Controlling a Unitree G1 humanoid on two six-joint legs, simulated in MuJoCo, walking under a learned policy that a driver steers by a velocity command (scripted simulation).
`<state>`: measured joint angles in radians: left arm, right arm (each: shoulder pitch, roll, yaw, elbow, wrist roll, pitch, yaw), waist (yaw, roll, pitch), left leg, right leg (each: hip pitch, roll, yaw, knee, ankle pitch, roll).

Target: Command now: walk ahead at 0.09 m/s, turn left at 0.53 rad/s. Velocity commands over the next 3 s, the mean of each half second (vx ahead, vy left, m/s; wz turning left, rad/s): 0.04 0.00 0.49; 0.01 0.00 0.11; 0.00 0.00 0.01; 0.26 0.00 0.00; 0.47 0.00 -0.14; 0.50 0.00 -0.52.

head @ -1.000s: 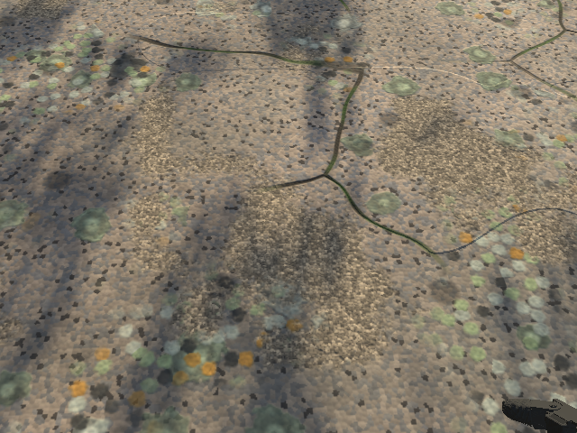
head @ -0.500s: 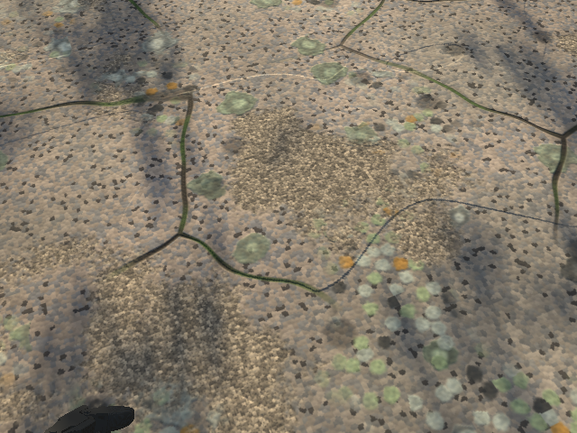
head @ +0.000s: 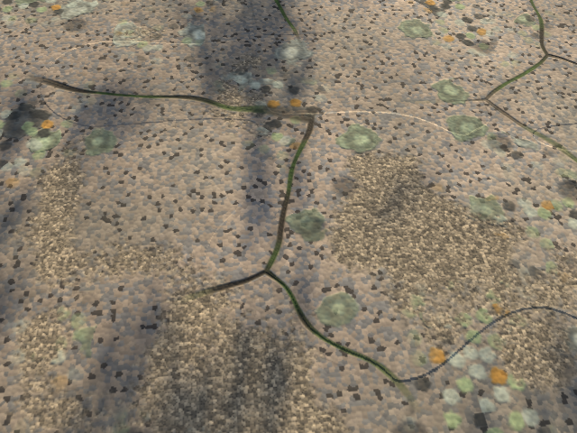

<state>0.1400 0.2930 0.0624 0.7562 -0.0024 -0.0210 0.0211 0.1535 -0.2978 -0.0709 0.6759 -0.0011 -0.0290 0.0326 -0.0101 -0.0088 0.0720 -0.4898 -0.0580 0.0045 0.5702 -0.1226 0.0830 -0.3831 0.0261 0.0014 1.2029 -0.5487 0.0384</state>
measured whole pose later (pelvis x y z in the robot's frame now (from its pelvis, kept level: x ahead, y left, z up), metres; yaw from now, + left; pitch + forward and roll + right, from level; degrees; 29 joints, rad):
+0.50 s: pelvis +0.06 -0.05 +0.02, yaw +16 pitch +1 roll +1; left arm 0.20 0.27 0.06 0.75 0.01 -0.01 0.02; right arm 0.17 -0.34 -0.09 0.63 0.00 0.05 -0.03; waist 0.03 0.04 0.02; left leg -0.52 -0.14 -0.16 1.05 -0.45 -0.05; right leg -0.28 -0.01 0.05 0.49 -0.23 -0.01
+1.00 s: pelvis +0.05 -0.03 +0.01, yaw +17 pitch -1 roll +0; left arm 0.20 0.26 0.04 0.86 0.01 -0.01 0.02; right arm 0.21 -0.22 -0.03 0.74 -0.02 0.01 -0.01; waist 0.02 0.00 0.03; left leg -0.19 -0.02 -0.06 0.53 -0.31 0.00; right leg -0.23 -0.03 0.03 0.51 -0.25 0.05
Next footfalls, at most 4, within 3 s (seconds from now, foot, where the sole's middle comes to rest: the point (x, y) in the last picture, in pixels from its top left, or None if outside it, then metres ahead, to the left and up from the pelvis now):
0.36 right None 0.14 -0.15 -0.76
0.68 left None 0.04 0.09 -0.76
2.24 left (201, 425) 0.43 0.19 -0.76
2.78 right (284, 285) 0.78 0.01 -0.76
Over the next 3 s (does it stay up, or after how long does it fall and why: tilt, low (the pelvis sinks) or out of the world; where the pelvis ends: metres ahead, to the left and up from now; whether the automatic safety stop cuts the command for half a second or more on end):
stays up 0.72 0.08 0.02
